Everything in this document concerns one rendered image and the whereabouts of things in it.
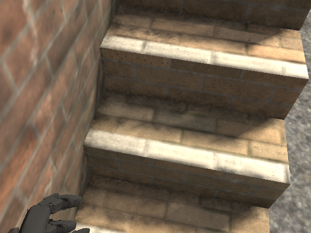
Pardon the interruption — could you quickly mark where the robot left hand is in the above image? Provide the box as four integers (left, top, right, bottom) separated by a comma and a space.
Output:
17, 193, 90, 233

